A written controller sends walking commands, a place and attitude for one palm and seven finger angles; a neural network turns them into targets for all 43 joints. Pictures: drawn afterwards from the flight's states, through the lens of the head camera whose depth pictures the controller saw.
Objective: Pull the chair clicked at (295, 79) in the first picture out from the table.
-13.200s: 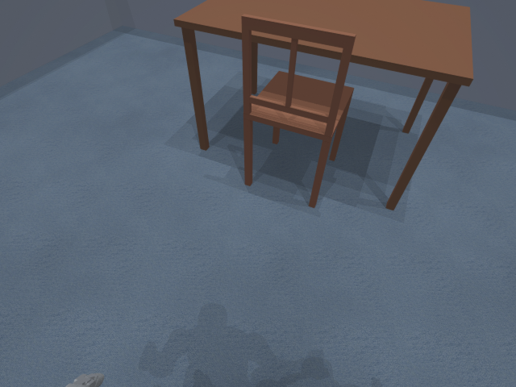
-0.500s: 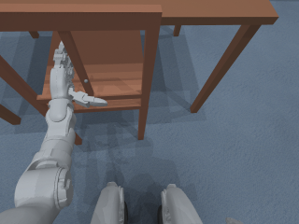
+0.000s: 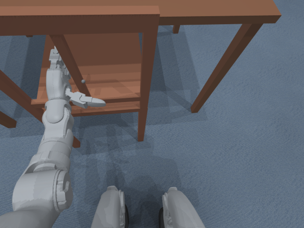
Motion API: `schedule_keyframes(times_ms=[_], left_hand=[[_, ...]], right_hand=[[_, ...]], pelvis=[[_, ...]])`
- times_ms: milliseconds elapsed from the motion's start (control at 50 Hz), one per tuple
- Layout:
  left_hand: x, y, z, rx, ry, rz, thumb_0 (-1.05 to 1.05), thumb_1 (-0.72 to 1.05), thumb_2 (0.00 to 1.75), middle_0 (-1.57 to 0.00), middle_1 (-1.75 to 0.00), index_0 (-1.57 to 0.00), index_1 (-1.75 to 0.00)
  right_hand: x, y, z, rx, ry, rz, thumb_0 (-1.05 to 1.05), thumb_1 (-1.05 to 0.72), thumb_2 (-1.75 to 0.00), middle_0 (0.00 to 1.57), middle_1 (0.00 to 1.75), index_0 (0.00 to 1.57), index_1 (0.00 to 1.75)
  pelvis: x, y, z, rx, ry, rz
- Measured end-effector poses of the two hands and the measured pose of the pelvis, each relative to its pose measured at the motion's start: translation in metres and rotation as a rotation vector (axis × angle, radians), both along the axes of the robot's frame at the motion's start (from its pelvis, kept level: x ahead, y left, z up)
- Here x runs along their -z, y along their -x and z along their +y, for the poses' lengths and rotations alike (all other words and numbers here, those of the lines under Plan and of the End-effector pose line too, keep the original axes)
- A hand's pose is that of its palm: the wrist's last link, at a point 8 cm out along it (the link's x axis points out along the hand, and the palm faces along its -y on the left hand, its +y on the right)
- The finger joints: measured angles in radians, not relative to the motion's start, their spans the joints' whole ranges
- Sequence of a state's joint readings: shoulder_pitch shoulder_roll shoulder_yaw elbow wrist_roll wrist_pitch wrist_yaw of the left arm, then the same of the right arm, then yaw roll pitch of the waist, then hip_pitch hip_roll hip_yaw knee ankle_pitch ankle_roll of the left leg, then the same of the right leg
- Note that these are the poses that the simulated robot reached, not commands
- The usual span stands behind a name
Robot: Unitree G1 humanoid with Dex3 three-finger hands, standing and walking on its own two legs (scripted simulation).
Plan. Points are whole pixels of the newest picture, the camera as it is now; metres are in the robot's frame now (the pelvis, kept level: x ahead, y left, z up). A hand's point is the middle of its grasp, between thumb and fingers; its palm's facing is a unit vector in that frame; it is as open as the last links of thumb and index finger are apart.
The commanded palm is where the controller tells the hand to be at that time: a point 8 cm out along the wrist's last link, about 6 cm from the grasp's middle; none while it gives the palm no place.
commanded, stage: hook a spindle and tug to test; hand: left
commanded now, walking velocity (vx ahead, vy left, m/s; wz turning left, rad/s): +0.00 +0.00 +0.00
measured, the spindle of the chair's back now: (75, 73) +0.50 +0.18 +0.03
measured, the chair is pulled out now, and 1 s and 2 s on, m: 0.00 0.00 0.05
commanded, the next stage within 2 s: step backward, pulling the chair out in 1.56 s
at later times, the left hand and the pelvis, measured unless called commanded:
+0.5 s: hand (86, 82) +0.48 +0.15 +0.03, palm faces +0.08 -1.00 -0.02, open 14.3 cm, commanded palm +0.45 +0.19 +0.03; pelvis +0.00 +0.00 +0.00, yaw +0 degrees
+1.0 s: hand (85, 81) +0.48 +0.15 +0.03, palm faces +0.10 -1.00 -0.01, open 5.0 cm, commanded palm +0.44 +0.19 +0.03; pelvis +0.00 +0.00 +0.00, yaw +0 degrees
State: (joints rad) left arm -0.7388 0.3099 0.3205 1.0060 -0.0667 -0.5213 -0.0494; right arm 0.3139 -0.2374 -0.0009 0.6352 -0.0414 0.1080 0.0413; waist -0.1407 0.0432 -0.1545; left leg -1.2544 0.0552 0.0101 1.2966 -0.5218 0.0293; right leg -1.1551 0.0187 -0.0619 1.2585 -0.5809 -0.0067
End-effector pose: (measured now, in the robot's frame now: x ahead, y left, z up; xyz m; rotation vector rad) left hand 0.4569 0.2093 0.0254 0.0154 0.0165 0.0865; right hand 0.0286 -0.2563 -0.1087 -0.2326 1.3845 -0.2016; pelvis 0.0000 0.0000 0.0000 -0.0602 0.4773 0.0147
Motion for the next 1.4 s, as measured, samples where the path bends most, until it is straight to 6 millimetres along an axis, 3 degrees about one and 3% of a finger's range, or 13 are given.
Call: schedule_keyframes(times_ms=[200,460,640,740,1000,1400], left_hand=[[-0.005,0.001,-0.006,0.005,0.0,-0.01,-0.02,-0.5,0.3,-0.08,-0.16,-0.09,-0.15],[-0.005,0.005,-0.008,0.007,-0.003,-0.026,-0.02,-0.47,0.31,-0.26,-0.72,-0.27,-0.72],[-0.005,0.005,-0.007,-0.011,0.0,-0.012,-0.01,-0.15,0.45,-0.41,-1.19,-0.41,-1.19],[-0.005,0.004,-0.006,-0.01,-0.002,-0.015,-0.01,0.1,0.56,-0.46,-1.35,-0.45,-1.34],[-0.005,0.003,-0.006,-0.009,0.004,-0.012,0.0,0.74,0.83,-0.49,-1.45,-0.47,-1.45],[-0.006,0.019,-0.01,0.0,0.009,-0.004,0.01,0.78,0.8,-0.43,-1.45,-0.43,-1.45]], right_hand=[[-0.001,-0.019,-0.003,-0.021,0.003,-0.057,0.0,-0.91,-0.89,0.2,0.3,0.2,0.3],[0.004,-0.013,-0.004,-0.019,-0.003,-0.042,0.0,-0.91,-0.89,0.2,0.3,0.2,0.3],[0.003,-0.005,-0.003,-0.01,-0.006,-0.038,0.0,-0.91,-0.89,0.2,0.3,0.2,0.3],[0.004,-0.001,-0.003,-0.01,-0.004,-0.026,0.0,-0.91,-0.89,0.2,0.3,0.2,0.3],[0.002,-0.004,-0.003,-0.007,0.0,-0.022,0.0,-0.91,-0.89,0.2,0.3,0.2,0.3],[-0.008,-0.045,0.006,-0.01,-0.038,-0.09,0.0,-0.91,-0.89,0.2,0.3,0.2,0.3]], pelvis=[[0.0,0.0,-0.001,-0.001,-0.003,-0.008],[0.003,0.004,-0.003,-0.002,-0.004,-0.008],[0.002,0.005,-0.003,-0.001,-0.005,-0.012],[0.002,0.006,-0.003,-0.002,-0.004,-0.01],[0.001,0.004,-0.001,-0.001,-0.003,-0.008],[-0.012,-0.018,0.003,0.011,-0.012,-0.012]])
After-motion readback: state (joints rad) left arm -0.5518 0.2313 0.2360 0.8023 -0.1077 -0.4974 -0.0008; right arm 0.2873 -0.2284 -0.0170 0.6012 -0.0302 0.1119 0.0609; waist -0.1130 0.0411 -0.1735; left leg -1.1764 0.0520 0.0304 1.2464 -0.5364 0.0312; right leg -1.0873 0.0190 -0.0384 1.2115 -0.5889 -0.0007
